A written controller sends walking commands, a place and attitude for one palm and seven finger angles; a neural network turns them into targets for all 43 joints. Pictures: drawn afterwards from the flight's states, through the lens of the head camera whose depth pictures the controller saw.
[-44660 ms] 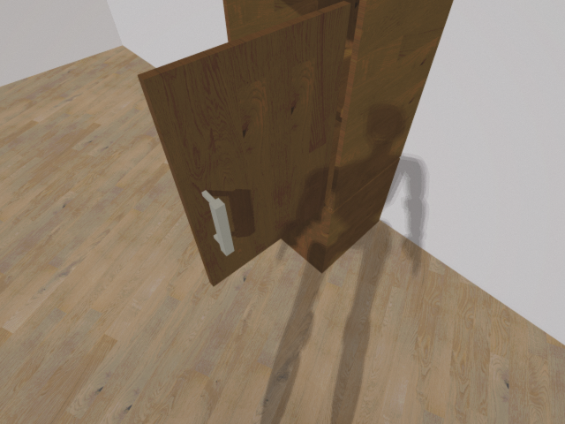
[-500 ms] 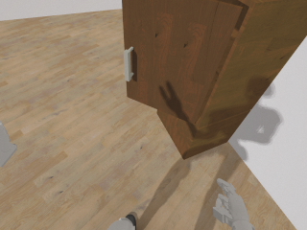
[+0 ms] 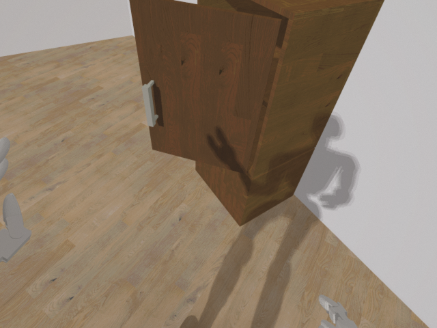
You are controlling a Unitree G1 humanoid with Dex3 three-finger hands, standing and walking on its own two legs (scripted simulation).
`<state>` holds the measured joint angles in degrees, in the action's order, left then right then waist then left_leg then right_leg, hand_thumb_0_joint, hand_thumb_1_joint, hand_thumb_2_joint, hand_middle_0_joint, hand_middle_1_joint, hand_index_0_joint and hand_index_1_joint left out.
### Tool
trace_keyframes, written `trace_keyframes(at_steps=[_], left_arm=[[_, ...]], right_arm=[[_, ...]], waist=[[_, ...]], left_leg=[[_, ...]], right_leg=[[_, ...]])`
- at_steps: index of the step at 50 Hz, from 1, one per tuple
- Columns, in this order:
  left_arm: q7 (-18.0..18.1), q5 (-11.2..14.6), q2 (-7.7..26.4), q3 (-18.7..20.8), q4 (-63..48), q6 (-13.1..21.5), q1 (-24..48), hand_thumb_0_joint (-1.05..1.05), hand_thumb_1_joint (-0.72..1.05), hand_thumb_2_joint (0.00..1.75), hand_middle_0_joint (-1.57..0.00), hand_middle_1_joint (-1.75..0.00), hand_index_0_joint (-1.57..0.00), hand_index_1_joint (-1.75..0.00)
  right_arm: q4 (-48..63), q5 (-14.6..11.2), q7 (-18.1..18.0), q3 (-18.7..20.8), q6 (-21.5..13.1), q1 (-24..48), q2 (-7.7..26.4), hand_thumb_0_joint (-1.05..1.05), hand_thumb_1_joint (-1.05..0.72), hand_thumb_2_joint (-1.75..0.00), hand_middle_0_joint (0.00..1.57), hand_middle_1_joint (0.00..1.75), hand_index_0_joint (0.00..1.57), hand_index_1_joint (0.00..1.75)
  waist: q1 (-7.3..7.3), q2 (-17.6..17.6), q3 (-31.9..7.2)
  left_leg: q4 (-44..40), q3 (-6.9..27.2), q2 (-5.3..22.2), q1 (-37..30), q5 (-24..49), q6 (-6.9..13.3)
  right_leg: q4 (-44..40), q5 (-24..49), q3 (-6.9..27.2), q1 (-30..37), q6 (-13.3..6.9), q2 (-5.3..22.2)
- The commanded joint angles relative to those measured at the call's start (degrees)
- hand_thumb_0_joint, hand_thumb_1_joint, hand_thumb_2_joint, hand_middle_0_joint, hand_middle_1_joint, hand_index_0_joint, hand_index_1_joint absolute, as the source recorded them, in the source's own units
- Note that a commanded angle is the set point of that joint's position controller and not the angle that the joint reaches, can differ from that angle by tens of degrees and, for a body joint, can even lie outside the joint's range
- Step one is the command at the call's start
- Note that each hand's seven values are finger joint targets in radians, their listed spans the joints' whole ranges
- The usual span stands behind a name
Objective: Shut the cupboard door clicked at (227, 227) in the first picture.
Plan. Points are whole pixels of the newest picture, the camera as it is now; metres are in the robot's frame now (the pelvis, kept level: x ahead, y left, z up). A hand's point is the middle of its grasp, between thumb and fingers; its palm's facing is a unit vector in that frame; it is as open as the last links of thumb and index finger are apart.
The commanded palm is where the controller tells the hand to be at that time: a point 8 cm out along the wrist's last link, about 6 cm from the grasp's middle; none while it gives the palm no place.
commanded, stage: stop stepping back and stand still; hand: left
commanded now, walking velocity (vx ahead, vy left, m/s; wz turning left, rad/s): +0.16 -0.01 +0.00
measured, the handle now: (151, 103) +0.84 +0.24 -0.08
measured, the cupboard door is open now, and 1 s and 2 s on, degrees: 40 40 40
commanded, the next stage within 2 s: let the arm hang, fingers relaxed in 0.50 s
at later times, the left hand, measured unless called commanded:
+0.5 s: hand (12, 214) +0.23 +0.28 +0.17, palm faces +0.40 -0.79 -0.46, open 7.4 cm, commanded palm +0.17 +0.32 +0.18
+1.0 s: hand out of the picture +0.00 +0.20 -0.18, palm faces +0.04 -0.98 -0.17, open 7.0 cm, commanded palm none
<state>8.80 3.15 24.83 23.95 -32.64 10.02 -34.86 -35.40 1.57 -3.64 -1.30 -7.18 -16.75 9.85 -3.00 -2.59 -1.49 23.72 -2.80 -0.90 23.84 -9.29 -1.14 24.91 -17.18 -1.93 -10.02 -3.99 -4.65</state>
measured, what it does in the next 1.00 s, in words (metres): steps on the spot: left foot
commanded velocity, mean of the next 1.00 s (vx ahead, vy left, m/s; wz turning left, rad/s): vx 0.00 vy -0.02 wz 0.00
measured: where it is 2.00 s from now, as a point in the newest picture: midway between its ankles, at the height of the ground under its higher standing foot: outside the picture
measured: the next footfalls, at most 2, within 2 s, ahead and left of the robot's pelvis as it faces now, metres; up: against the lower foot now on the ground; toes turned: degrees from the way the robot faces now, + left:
left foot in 0.20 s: +0.09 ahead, +0.14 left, +0.00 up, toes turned +2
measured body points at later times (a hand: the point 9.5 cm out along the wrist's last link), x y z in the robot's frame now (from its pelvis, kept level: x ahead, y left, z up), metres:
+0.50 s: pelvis +0.02 +0.02 +0.00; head +0.03 +0.03 +0.45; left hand +0.20 +0.32 +0.19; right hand +0.19 -0.21 -0.07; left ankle +0.05 +0.13 -0.74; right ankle -0.03 -0.07 -0.74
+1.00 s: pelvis +0.00 +0.01 +0.00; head +0.02 +0.04 +0.45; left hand +0.00 +0.25 -0.17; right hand +0.02 -0.25 -0.14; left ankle +0.05 +0.13 -0.74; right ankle -0.03 -0.07 -0.74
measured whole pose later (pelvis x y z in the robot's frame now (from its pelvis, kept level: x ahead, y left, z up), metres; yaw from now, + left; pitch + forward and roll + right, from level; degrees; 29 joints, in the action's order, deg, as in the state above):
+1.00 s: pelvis +0.00 +0.01 +0.00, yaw +2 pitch -1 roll -1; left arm 0.8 -0.7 12.1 0.4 56.7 -2.2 -17.6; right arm -58.4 1.7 -1.0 -0.5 2.4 -15.9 12.6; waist -0.4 -2.5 3.3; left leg 29.4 0.7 1.0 18.3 -10.1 -0.2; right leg 27.5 -17.4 -3.9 -9.2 -3.4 -3.2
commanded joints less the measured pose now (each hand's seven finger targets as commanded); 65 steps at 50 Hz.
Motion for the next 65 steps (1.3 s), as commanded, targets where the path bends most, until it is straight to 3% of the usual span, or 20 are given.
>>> trace_keyframes(at_steps=[1,2,3,7,10,13,15,20,29,30,31,32,36,39,43,46,50,53,58,65], left_arm=[[2.4,0.8,11.4,10.3,-5.8,1.5,1.2,0.0,0.9,0.9,-0.2,-0.3,-0.2,-0.3],[2.7,1.0,10.8,9.9,-4.4,1.0,2.7,0.0,0.9,0.9,-0.2,-0.3,-0.2,-0.3],[3.0,0.5,10.1,8.4,-2.2,1.2,5.4,0.0,0.9,0.9,-0.2,-0.3,-0.2,-0.3],[2.6,-1.0,8.7,3.9,0.6,2.5,15.0,0.0,0.9,0.9,-0.2,-0.3,-0.2,-0.3],[2.1,-1.2,8.5,3.2,-2.4,3.4,13.8,0.0,0.9,0.9,-0.2,-0.3,-0.2,-0.3],[1.4,-1.0,9.0,4.5,-6.6,4.2,12.1,0.0,0.9,0.9,-0.2,-0.3,-0.2,-0.3],[1.7,-0.9,10.1,5.9,-8.1,4.6,12.4,0.0,0.9,0.9,-0.2,-0.3,-0.2,-0.3],[1.8,-0.1,9.8,7.6,-7.9,4.4,5.2,0.0,0.9,0.9,-0.2,-0.3,-0.2,-0.3],[1.7,0.8,8.7,6.3,-3.3,2.4,3.0,0.0,0.9,0.9,-0.2,-0.3,-0.2,-0.3],[-6.5,-3.1,-1.0,-19.1,35.7,-5.6,9.2,0.0,0.9,0.9,-0.2,-0.3,-0.2,-0.3],[-8.0,-3.7,-0.8,-17.7,38.4,-9.7,10.0,0.0,0.9,0.9,-0.2,-0.3,-0.2,-0.3],[-8.5,-4.4,-2.0,-18.4,40.6,-9.9,12.0,0.0,0.9,0.9,-0.2,-0.3,-0.2,-0.3],[-8.8,-4.6,0.4,-19.5,53.0,-9.6,19.0,0.0,0.9,0.9,-0.2,-0.3,-0.2,-0.3],[-8.1,-4.5,-0.1,-20.9,63.7,-10.2,21.9,0.0,0.9,0.9,-0.2,-0.3,-0.2,-0.3],[-7.7,-4.1,-2.6,-22.1,75.5,-10.7,21.6,0.0,0.9,0.9,-0.2,-0.3,-0.2,-0.3],[-7.6,-4.0,-5.1,-21.4,82.7,-10.3,17.8,0.0,0.9,0.9,-0.2,-0.3,-0.2,-0.3],[-7.7,-3.7,-5.2,-21.8,88.8,-9.9,17.0,0.0,0.9,0.9,-0.2,-0.3,-0.2,-0.3],[-7.6,-3.7,-5.9,-22.0,92.2,-9.6,16.2,0.0,0.9,0.9,-0.2,-0.3,-0.2,-0.3],[-7.3,-3.7,-6.8,-22.3,95.2,-9.6,14.7,0.0,0.9,0.9,-0.2,-0.3,-0.2,-0.3],[-7.0,-3.8,-7.5,-22.3,96.1,-9.6,14.1,0.0,0.9,0.9,-0.2,-0.3,-0.2,-0.3]], right_arm=[[6.2,-0.4,-1.0,3.8,0.3,5.8,8.1,0.0,-0.9,-0.9,0.2,0.3,0.2,0.3],[6.2,-0.8,-1.1,4.0,1.2,5.7,8.7,0.0,-0.9,-0.9,0.2,0.3,0.2,0.3],[6.3,-1.2,-1.2,3.3,1.7,6.2,8.5,0.0,-0.9,-0.9,0.2,0.3,0.2,0.3],[5.2,-1.4,-2.0,2.6,0.0,8.6,9.0,0.0,-0.9,-0.9,0.2,0.3,0.2,0.3],[6.7,-2.0,-2.1,2.9,-1.5,8.7,9.9,0.0,-0.9,-0.9,0.2,0.3,0.2,0.3],[6.5,-1.5,-2.0,1.9,-2.2,8.2,8.8,0.0,-0.9,-0.9,0.2,0.3,0.2,0.3],[6.7,-1.3,-2.1,2.3,-3.0,8.1,8.9,0.0,-0.9,-0.9,0.2,0.3,0.2,0.3],[7.7,-1.4,-1.6,2.7,-2.6,7.3,8.6,0.0,-0.9,-0.9,0.2,0.3,0.2,0.3],[8.6,-2.1,-1.8,2.6,0.5,8.1,8.6,0.0,-0.9,-0.9,0.2,0.3,0.2,0.3],[0.5,-3.7,3.2,4.5,-2.9,15.1,17.7,0.0,-0.9,-0.9,0.2,0.3,0.2,0.3],[-1.5,-2.4,3.4,5.8,-0.3,10.9,17.6,0.0,-0.9,-0.9,0.2,0.3,0.2,0.3],[-2.5,-1.6,3.2,5.9,0.8,8.6,17.0,0.0,-0.9,-0.9,0.2,0.3,0.2,0.3],[-3.6,-0.9,3.0,4.2,4.7,8.7,16.3,0.0,-0.9,-0.9,0.2,0.3,0.2,0.3],[-7.0,0.0,3.0,3.1,6.9,7.6,13.8,0.0,-0.9,-0.9,0.2,0.3,0.2,0.3],[-12.6,0.1,2.8,2.0,7.8,6.2,11.7,0.0,-0.9,-0.9,0.2,0.3,0.2,0.3],[-16.5,0.1,2.1,2.1,7.4,5.6,10.1,0.0,-0.9,-0.9,0.2,0.3,0.2,0.3],[-20.9,-0.4,1.6,2.3,7.3,2.1,9.4,0.0,-0.9,-0.9,0.2,0.3,0.2,0.3],[-23.3,-0.7,1.3,2.7,7.2,0.5,9.4,0.0,-0.9,-0.9,0.2,0.3,0.2,0.3],[-25.7,-0.7,1.2,2.9,7.4,-1.2,8.7,0.0,-0.9,-0.9,0.2,0.3,0.2,0.3],[-27.0,-0.7,1.3,2.8,7.3,-1.7,7.8,0.0,-0.9,-0.9,0.2,0.3,0.2,0.3]], waist=[[1.97,-4.1,-2.5],[1.61,-6.3,0.1],[0.86,-5.4,4.2],[1.24,2.5,7.8],[2.53,4.1,4.7],[2.35,8.9,-0.5],[2.6,8.0,-3.4],[2.59,11.2,-9.2],[1.98,5.2,-6.9],[1.31,5.8,0.3],[1.68,4.8,-3.7],[2.15,1.8,-4.1],[2.28,-9.4,-1.1],[1.75,-6.5,0.8],[1.88,6.0,2.2],[3.26,11.6,1.7],[2.78,9.8,0.9],[2.55,5.2,2.7],[2.48,2.0,5.3],[2.52,2.0,7.1]], left_leg=[[21.2,4.2,1.9,-5.4,-9.9,-1.1],[25.9,5.1,2.0,-2.5,-9.7,-0.9],[26.8,5.9,3.3,0.6,-9.1,-0.2],[8.1,3.1,3.9,-7.0,-8.4,2.0],[1.3,6.4,7.1,-10.6,-1.3,3.6],[-5.0,13.0,10.6,-9.6,1.8,4.5],[-4.8,13.1,11.4,-10.9,6.7,4.4],[-0.1,6.8,8.9,-13.3,16.5,2.2],[2.6,4.4,6.7,-11.4,11.6,1.5],[10.4,4.3,7.6,-8.5,20.6,2.0],[9.2,4.4,8.2,-11.8,18.2,1.9],[9.7,4.9,8.3,-11.0,17.6,2.5],[10.6,7.7,5.8,-8.1,7.5,3.7],[10.3,6.2,3.6,-9.6,3.2,2.5],[2.8,9.1,6.0,-10.5,3.3,3.0],[-0.3,9.3,6.2,-8.0,-0.3,3.2],[-0.6,8.7,6.5,-10.4,0.2,2.9],[-1.2,8.5,6.9,-12.0,0.4,3.1],[-2.7,8.1,6.8,-12.2,-2.0,3.3],[-4.4,8.0,6.9,-11.7,-3.1,3.4]], right_leg=[[-15.6,-25.9,21.1,-15.6,-8.1,19.7],[-16.2,-27.8,22.9,-17.6,-9.0,20.7],[-15.3,-24.3,21.1,-17.6,-8.6,20.7],[-9.2,-15.1,12.9,-16.3,-2.7,14.7],[-3.1,0.8,9.5,-10.0,1.7,8.5],[2.5,5.2,3.2,-4.2,4.1,4.9],[2.0,7.2,3.0,-1.6,4.4,4.4],[0.1,15.5,3.8,2.2,3.5,5.2],[-2.9,21.0,6.7,0.3,3.0,7.7],[3.8,28.6,2.3,-6.1,1.7,11.5],[3.3,24.7,5.9,-7.2,1.0,11.0],[4.1,22.0,5.1,-7.6,0.8,10.3],[1.7,13.9,7.7,-8.7,-1.5,12.1],[-1.5,9.5,9.8,-9.9,-3.1,14.0],[-3.1,-0.9,8.1,-7.6,-0.4,10.1],[-4.9,0.6,8.2,-1.7,-0.2,9.5],[-7.2,2.0,8.0,-0.3,-0.6,9.9],[-8.7,1.7,7.4,-1.8,-0.5,9.8],[-9.7,-1.3,7.2,-3.5,-0.5,9.7],[-8.8,-1.2,6.9,-4.4,0.0,9.4]])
